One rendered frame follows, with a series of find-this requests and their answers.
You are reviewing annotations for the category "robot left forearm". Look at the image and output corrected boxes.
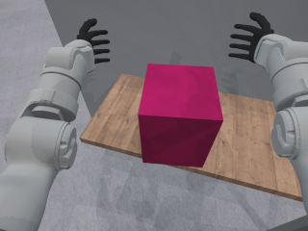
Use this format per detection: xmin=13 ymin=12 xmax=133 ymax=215
xmin=4 ymin=39 xmax=95 ymax=162

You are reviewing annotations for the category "right robot upper arm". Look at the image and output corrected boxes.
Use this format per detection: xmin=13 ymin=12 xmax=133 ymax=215
xmin=270 ymin=106 xmax=308 ymax=218

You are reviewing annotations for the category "table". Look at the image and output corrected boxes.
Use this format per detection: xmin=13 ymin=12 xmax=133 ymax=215
xmin=79 ymin=73 xmax=308 ymax=231

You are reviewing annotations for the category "robot left hand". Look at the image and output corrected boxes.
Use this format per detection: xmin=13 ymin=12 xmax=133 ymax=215
xmin=76 ymin=18 xmax=110 ymax=64

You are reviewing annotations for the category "carton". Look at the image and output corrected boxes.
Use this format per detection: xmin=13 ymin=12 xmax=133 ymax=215
xmin=138 ymin=64 xmax=223 ymax=167

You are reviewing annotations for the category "left robot upper arm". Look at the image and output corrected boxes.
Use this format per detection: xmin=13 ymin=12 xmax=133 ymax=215
xmin=0 ymin=116 xmax=78 ymax=231

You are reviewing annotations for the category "robot right forearm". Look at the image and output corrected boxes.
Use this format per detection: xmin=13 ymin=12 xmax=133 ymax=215
xmin=253 ymin=34 xmax=308 ymax=113

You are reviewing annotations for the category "robot right hand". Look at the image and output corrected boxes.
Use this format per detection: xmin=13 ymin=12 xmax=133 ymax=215
xmin=228 ymin=12 xmax=274 ymax=64

